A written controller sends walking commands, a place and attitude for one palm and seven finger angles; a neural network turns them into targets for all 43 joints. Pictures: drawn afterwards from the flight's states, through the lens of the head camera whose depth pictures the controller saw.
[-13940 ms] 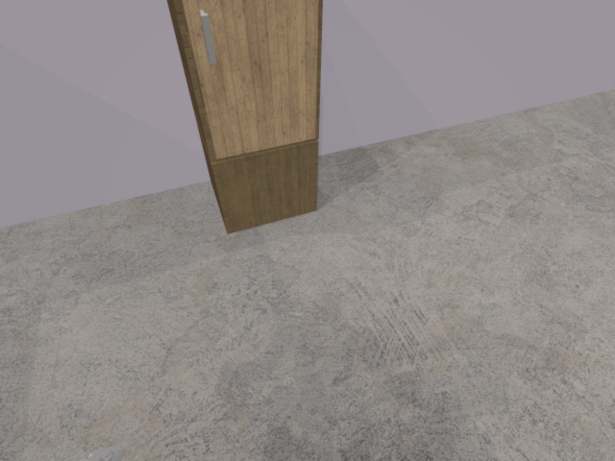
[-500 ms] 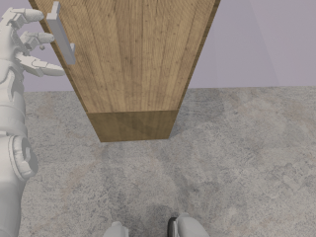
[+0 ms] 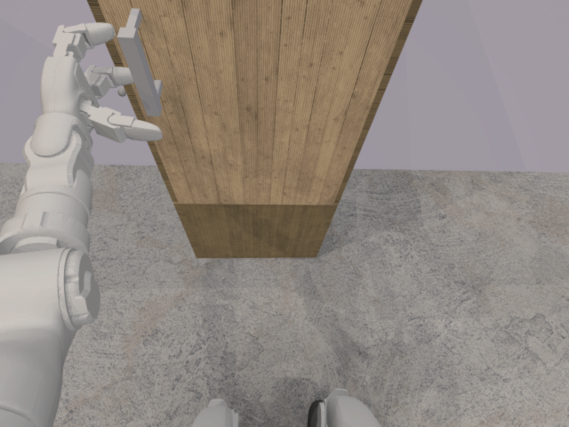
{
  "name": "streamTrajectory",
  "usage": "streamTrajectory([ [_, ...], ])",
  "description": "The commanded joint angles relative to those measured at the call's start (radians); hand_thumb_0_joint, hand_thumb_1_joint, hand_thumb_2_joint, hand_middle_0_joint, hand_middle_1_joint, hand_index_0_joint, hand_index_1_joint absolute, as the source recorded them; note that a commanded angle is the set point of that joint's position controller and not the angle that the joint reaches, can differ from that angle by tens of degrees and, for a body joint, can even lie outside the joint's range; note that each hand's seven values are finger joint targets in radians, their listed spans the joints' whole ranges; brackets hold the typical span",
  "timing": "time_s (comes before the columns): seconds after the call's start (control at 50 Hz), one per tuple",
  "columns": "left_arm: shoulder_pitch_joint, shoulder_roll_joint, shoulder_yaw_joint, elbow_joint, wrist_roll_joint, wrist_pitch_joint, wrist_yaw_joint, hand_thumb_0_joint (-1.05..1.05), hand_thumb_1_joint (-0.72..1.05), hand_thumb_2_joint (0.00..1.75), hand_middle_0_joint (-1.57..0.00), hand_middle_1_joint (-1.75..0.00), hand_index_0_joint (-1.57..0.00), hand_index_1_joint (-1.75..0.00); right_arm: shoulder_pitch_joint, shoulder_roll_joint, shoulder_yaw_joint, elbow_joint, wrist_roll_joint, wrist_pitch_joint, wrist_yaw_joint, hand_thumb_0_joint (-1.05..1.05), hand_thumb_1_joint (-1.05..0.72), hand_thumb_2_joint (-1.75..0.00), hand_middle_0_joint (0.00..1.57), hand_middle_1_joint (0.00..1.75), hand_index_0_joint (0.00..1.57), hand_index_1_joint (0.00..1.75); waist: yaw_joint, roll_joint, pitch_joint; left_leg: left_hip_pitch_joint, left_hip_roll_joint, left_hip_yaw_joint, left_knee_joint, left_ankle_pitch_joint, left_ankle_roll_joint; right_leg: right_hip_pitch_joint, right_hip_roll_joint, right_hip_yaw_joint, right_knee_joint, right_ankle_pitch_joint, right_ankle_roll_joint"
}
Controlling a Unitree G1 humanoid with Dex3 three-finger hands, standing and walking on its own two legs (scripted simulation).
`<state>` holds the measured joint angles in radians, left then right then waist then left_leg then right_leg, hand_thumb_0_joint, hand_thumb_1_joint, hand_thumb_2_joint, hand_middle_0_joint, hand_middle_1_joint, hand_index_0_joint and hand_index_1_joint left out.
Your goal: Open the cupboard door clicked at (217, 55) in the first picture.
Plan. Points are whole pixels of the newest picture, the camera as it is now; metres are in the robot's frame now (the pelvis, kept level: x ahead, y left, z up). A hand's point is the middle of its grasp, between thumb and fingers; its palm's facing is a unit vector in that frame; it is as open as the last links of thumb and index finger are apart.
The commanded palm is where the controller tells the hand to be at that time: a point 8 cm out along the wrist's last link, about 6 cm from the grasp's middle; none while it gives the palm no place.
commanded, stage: slide the fingers in behind the handle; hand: left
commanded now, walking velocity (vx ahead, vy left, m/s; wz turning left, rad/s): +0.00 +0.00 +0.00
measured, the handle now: (145, 66) +0.57 +0.18 +0.12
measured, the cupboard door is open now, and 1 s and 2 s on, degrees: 0 0 30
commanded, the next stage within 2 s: close the thumb around the handle in 0.40 s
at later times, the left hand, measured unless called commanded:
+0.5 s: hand (153, 92) +0.53 +0.16 +0.12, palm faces -0.03 -1.00 -0.02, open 14.1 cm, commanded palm +0.51 +0.20 +0.12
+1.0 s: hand (152, 88) +0.53 +0.16 +0.12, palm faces -0.02 -1.00 -0.02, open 7.4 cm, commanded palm +0.52 +0.20 +0.12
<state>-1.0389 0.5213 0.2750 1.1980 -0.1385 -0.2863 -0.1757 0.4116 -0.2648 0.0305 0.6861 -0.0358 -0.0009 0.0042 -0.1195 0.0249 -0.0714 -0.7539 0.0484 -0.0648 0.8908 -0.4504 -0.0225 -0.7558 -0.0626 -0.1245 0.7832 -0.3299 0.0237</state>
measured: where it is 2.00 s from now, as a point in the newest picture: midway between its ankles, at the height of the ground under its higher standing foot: outside the picture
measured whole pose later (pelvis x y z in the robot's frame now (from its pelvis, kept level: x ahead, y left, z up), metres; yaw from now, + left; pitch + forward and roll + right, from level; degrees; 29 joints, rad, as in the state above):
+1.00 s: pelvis +0.00 +0.00 +0.00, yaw -3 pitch +19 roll -2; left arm -1.03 0.55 0.39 1.22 -0.06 -0.31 -0.22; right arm 0.43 -0.28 0.04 0.64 -0.03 0.02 -0.02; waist -0.17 0.03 -0.07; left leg -0.75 0.06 0.00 0.86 -0.44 -0.01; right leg -0.79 -0.04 -0.06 0.77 -0.30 0.03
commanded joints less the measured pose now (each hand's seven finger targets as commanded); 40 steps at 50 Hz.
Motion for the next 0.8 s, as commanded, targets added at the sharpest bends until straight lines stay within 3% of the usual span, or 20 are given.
streamTrajectory([
  [0.0, -0.598, -0.073, -0.135, -0.245, 0.049, -0.067, -0.085, 0.0, -0.5, 0.3, -0.3, -1.2, -0.3, -1.2, 0.181, -0.173, -0.063, -0.023, -0.001, -0.027, -0.009, 0.0, -0.9, -0.9, 0.2, 0.3, 0.2, 0.3, -0.15, 0.179, -0.437, 0.405, -0.027, -0.013, -0.1, 0.438, 0.018, 0.062, 0.095, 0.038, -0.05, 0.263, -0.047],
  [0.08, -0.616, -0.024, -0.107, -0.217, 0.051, -0.069, -0.086, 0.0, -0.5, 0.3, -0.3, -1.2, -0.3, -1.2, 0.179, -0.18, -0.059, -0.017, 0.002, -0.031, -0.013, 0.0, -0.9, -0.9, 0.2, 0.3, 0.2, 0.3, -0.152, 0.157, -0.41, 0.355, -0.032, -0.011, -0.105, 0.388, 0.023, 0.079, 0.092, 0.044, -0.051, 0.253, -0.048],
  [0.16, -0.62, -0.009, -0.093, -0.225, 0.041, -0.074, -0.096, 0.0, -0.5, 0.3, -0.3, -1.2, -0.3, -1.2, 0.176, -0.181, -0.057, -0.021, 0.004, -0.036, -0.016, 0.0, -0.9, -0.9, 0.2, 0.3, 0.2, 0.3, -0.15, 0.165, -0.431, 0.354, -0.035, -0.004, -0.105, 0.376, 0.026, 0.091, 0.092, 0.049, -0.053, 0.255, -0.046],
  [0.2, -0.605, 0.01, -0.077, -0.19, 0.038, -0.066, -0.1, 0.0, -0.5, 0.3, -0.3, -1.2, -0.3, -1.2, 0.171, -0.182, -0.053, -0.024, 0.007, -0.037, -0.02, 0.0, -0.9, -0.9, 0.2, 0.3, 0.2, 0.3, -0.15, 0.134, -0.399, 0.313, -0.036, 0.001, -0.109, 0.329, 0.03, 0.098, 0.092, 0.05, -0.059, 0.236, -0.045],
  [0.24, -0.6, 0.109, 0.028, -0.164, 0.011, -0.06, -0.089, 0.0, -0.5, 0.3, -0.3, -1.2, -0.3, -1.2, 0.171, -0.189, -0.047, -0.032, 0.008, -0.038, -0.03, 0.0, -0.9, -0.9, 0.2, 0.3, 0.2, 0.3, -0.128, 0.102, -0.392, 0.257, -0.038, 0.006, -0.118, 0.302, 0.034, 0.143, 0.091, 0.055, -0.059, 0.23, -0.046],
  [0.26, -0.594, 0.185, 0.092, -0.164, 0.013, -0.06, -0.076, 0.0, -0.5, 0.3, -0.3, -1.2, -0.3, -1.2, 0.171, -0.19, -0.045, -0.04, 0.01, -0.037, -0.032, 0.0, -0.9, -0.9, 0.2, 0.3, 0.2, 0.3, -0.11, 0.114, -0.429, 0.245, -0.04, 0.011, -0.116, 0.311, 0.033, 0.173, 0.089, 0.061, -0.051, 0.246, -0.045],
  [0.28, -0.597, 0.205, 0.104, -0.184, 0.025, -0.068, -0.063, 0.0, -0.5, 0.3, -0.3, -1.2, -0.3, -1.2, 0.174, -0.185, -0.042, -0.052, 0.008, -0.038, -0.03, 0.0, -0.9, -0.9, 0.2, 0.3, 0.2, 0.3, -0.1, 0.127, -0.455, 0.23, -0.045, 0.022, -0.113, 0.319, 0.036, 0.197, 0.087, 0.069, -0.048, 0.263, -0.042],
  [0.3, -0.612, 0.191, 0.067, -0.216, 0.055, -0.081, -0.056, 0.0, -0.5, 0.3, -0.3, -1.2, -0.3, -1.2, 0.177, -0.175, -0.042, -0.057, 0.006, -0.04, -0.026, 0.0, -0.9, -0.9, 0.2, 0.3, 0.2, 0.3, -0.11, 0.142, -0.462, 0.243, -0.044, 0.021, -0.111, 0.34, 0.038, 0.194, 0.087, 0.07, -0.044, 0.282, -0.039],
  [0.34, -0.568, 0.218, 0.081, -0.227, 0.088, -0.102, -0.043, 0.0, -0.5, 0.3, -0.3, -1.2, -0.3, -1.2, 0.187, -0.172, -0.046, -0.07, 0.003, -0.034, -0.021, 0.0, -0.9, -0.9, 0.2, 0.3, 0.2, 0.3, -0.097, 0.148, -0.471, 0.259, -0.04, 0.019, -0.108, 0.384, 0.038, 0.198, 0.09, 0.067, -0.034, 0.304, -0.043],
  [0.38, -0.547, 0.198, 0.066, -0.207, 0.083, -0.099, -0.053, 0.0, -0.5, 0.3, -0.3, -1.2, -0.3, -1.2, 0.179, -0.175, -0.048, -0.074, 0.01, -0.027, -0.019, 0.0, -0.9, -0.9, 0.2, 0.3, 0.2, 0.3, -0.106, 0.126, -0.451, 0.25, -0.036, 0.027, -0.115, 0.346, 0.039, 0.195, 0.092, 0.072, -0.051, 0.285, -0.037],
  [0.42, -0.523, 0.253, 0.129, -0.174, 0.053, -0.086, -0.069, 0.0, -0.5, 0.3, -0.3, -1.2, -0.3, -1.2, 0.178, -0.186, -0.049, -0.082, 0.016, -0.021, -0.028, 0.0, -0.9, -0.9, 0.2, 0.3, 0.2, 0.3, -0.093, 0.07, -0.462, 0.204, -0.038, 0.037, -0.124, 0.31, 0.043, 0.257, 0.094, 0.08, -0.059, 0.288, -0.037],
  [0.44, -0.518, 0.287, 0.16, -0.177, 0.044, -0.085, -0.074, 0.0, -0.5, 0.3, -0.3, -1.2, -0.3, -1.2, 0.18, -0.188, -0.047, -0.086, 0.016, -0.019, -0.034, 0.0, -0.9, -0.9, 0.2, 0.3, 0.2, 0.3, -0.084, 0.09, -0.478, 0.206, -0.038, 0.039, -0.124, 0.325, 0.043, 0.271, 0.093, 0.081, -0.054, 0.305, -0.039],
  [0.46, -0.525, 0.278, 0.145, -0.194, 0.047, -0.084, -0.078, 0.0, -0.5, 0.3, -0.3, -1.2, -0.3, -1.2, 0.177, -0.183, -0.045, -0.089, 0.018, -0.019, -0.033, 0.0, -0.9, -0.9, 0.2, 0.3, 0.2, 0.3, -0.08, 0.141, -0.487, 0.216, -0.04, 0.044, -0.126, 0.332, 0.039, 0.262, 0.091, 0.083, -0.053, 0.308, -0.038],
  [0.48, -0.522, 0.262, 0.131, -0.205, 0.053, -0.086, -0.077, 0.0, -0.5, 0.3, -0.3, -1.2, -0.3, -1.2, 0.18, -0.18, -0.047, -0.088, 0.017, -0.018, -0.032, 0.0, -0.9, -0.9, 0.2, 0.3, 0.2, 0.3, -0.085, 0.136, -0.473, 0.229, -0.037, 0.043, -0.126, 0.341, 0.04, 0.243, 0.092, 0.079, -0.057, 0.307, -0.037],
  [0.54, -0.505, 0.277, 0.141, -0.197, 0.059, -0.089, -0.068, 0.0, -0.33, 0.37, -0.31, -1.22, -0.31, -1.22, 0.186, -0.184, -0.048, -0.091, 0.015, -0.013, -0.035, 0.0, -0.9, -0.9, 0.2, 0.3, 0.2, 0.3, -0.091, 0.083, -0.434, 0.197, -0.035, 0.046, -0.133, 0.315, 0.047, 0.248, 0.095, 0.082, -0.066, 0.291, -0.034],
  [0.56, -0.505, 0.301, 0.158, -0.202, 0.062, -0.091, -0.068, 0.0, -0.28, 0.4, -0.32, -1.22, -0.32, -1.22, 0.192, -0.186, -0.051, -0.089, 0.015, -0.011, -0.035, 0.0, -0.9, -0.9, 0.2, 0.3, 0.2, 0.3, -0.085, 0.096, -0.457, 0.205, -0.034, 0.046, -0.133, 0.33, 0.044, 0.259, 0.094, 0.083, -0.063, 0.304, -0.034],
  [0.68, -0.468, 0.265, 0.142, -0.221, 0.05, -0.091, -0.081, 0.0, 0.06, 0.54, -0.34, -1.26, -0.34, -1.26, 0.195, -0.184, -0.056, -0.09, 0.016, 0.001, -0.035, 0.0, -0.9, -0.9, 0.2, 0.3, 0.2, 0.3, -0.081, 0.13, -0.47, 0.25, -0.029, 0.047, -0.135, 0.371, 0.037, 0.238, 0.096, 0.076, -0.062, 0.317, -0.036],
  [0.72, -0.462, 0.262, 0.147, -0.184, 0.045, -0.078, -0.077, 0.0, 0.17, 0.59, -0.35, -1.27, -0.35, -1.27, 0.199, -0.187, -0.056, -0.084, 0.016, 0.004, -0.036, 0.0, -0.9, -0.9, 0.2, 0.3, 0.2, 0.3, -0.089, 0.081, -0.422, 0.225, -0.026, 0.047, -0.139, 0.348, 0.04, 0.228, 0.097, 0.073, -0.071, 0.299, -0.032],
  [0.76, -0.486, 0.284, 0.161, -0.213, 0.053, -0.084, -0.067, 0.0, 0.28, 0.64, -0.36, -1.28, -0.36, -1.28, 0.2, -0.187, -0.057, -0.087, 0.015, 0.004, -0.037, 0.0, -0.9, -0.9, 0.2, 0.3, 0.2, 0.3, -0.079, 0.132, -0.465, 0.251, -0.028, 0.042, -0.138, 0.377, 0.035, 0.23, 0.094, 0.076, -0.061, 0.309, -0.036],
  [0.78, -0.476, 0.258, 0.141, -0.217, 0.059, -0.084, -0.063, 0.0, 0.34, 0.66, -0.36, -1.29, -0.36, -1.29, 0.201, -0.183, -0.058, -0.088, 0.013, 0.005, -0.035, 0.0, -0.9, -0.9, 0.2, 0.3, 0.2, 0.3, -0.08, 0.14, -0.468, 0.266, -0.027, 0.042, -0.136, 0.395, 0.034, 0.218, 0.095, 0.071, -0.059, 0.314, -0.036],
])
